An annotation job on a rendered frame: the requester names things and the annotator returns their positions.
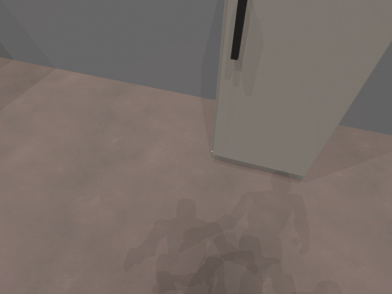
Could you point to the fridge door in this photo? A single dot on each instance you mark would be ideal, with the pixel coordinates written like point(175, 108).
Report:
point(301, 64)

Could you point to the handle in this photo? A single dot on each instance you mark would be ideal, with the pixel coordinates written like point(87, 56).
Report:
point(239, 23)

